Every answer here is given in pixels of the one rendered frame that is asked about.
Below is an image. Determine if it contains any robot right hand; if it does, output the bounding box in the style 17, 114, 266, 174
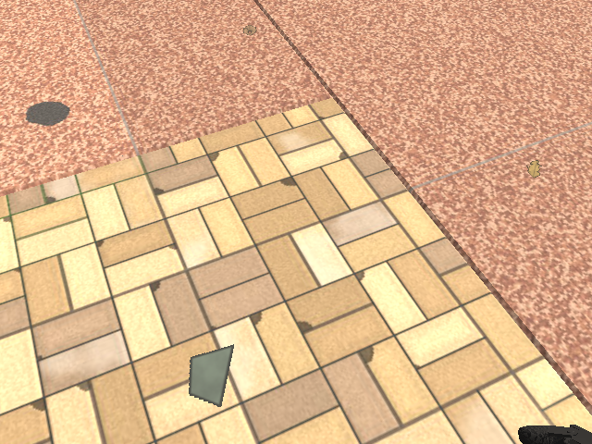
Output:
518, 425, 592, 444

